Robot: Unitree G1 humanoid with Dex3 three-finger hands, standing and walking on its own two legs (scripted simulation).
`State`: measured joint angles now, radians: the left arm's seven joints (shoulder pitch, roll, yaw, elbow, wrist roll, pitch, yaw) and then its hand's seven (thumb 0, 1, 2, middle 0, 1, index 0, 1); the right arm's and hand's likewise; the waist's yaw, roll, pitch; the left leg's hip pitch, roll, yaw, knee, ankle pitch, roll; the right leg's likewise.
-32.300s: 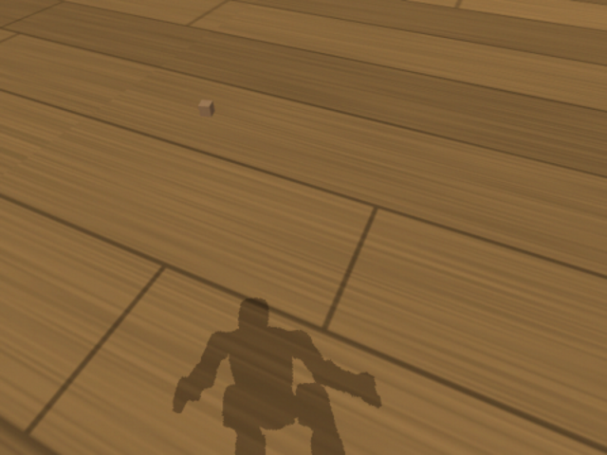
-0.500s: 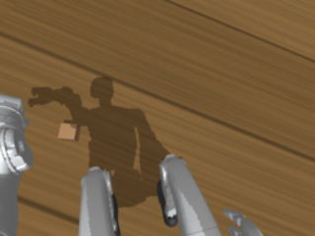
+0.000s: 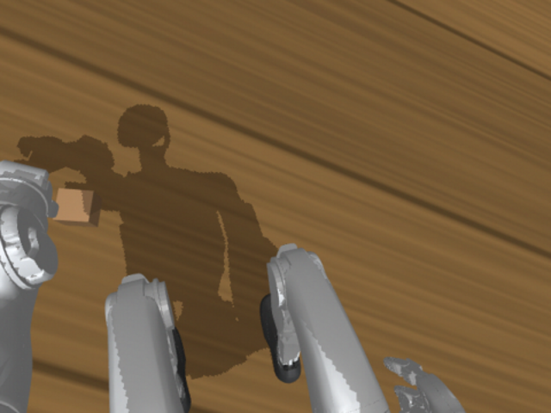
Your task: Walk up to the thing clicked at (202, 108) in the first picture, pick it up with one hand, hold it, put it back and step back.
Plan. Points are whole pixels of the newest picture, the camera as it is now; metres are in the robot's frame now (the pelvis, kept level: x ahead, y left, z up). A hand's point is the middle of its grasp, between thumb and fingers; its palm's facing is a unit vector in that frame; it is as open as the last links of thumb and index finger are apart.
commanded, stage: approach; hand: left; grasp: from above
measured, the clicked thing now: (79, 208) +0.49 +0.30 -0.42
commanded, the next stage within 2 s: rest palm in 0.88 s
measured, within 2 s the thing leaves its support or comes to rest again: neither
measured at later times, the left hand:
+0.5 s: hand (87, 196) +0.49 +0.25 -0.31, palm faces -0.05 -0.47 -0.88, open 14.2 cm
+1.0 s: hand (50, 226) +0.44 +0.32 -0.31, palm faces -0.12 -0.45 -0.89, open 13.9 cm
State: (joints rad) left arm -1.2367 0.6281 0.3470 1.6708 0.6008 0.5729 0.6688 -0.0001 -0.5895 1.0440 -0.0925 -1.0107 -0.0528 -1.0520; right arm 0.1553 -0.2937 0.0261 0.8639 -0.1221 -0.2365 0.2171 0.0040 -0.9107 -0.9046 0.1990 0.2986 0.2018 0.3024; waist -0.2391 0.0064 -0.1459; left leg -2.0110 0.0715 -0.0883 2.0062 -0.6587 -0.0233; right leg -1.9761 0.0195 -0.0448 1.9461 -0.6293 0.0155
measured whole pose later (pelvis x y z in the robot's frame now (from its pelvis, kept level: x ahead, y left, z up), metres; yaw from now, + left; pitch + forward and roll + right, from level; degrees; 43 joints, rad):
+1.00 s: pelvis -0.01 +0.01 -0.12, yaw -5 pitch +33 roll -10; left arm -1.24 0.83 0.36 1.72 0.56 0.50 0.70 0.00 -0.49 0.99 -0.10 -1.03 -0.10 -1.04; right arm 0.16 -0.35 0.16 0.82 -0.14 -0.21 0.42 0.00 -0.93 -0.90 0.20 0.30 0.20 0.30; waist -0.31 -0.02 0.08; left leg -2.32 0.04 -0.20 2.43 -0.69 -0.02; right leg -2.24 0.03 -0.11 2.30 -0.65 0.04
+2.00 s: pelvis -0.01 +0.01 -0.13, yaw -8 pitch +29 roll -14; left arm -1.35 1.02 0.37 1.80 0.51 0.46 0.81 0.00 -0.50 1.03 -0.12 -0.94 -0.08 -0.98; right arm 0.13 -0.39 0.31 0.72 -0.18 -0.26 0.45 0.00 -0.92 -0.91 0.20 0.30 0.20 0.30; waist -0.43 -0.11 0.22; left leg -2.31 0.04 -0.28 2.48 -0.72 -0.03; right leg -2.20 0.04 -0.17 2.31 -0.64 0.05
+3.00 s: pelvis -0.01 +0.01 -0.13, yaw -9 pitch +29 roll -15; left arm -1.33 1.07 0.37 1.77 0.50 0.44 0.82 0.00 -0.50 1.09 -0.12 -0.97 -0.07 -1.01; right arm 0.12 -0.42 0.35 0.69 -0.18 -0.29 0.44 0.00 -0.92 -0.91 0.20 0.30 0.20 0.30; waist -0.44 -0.15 0.27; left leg -2.31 0.04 -0.31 2.50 -0.73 -0.03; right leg -2.19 0.05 -0.20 2.30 -0.64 0.05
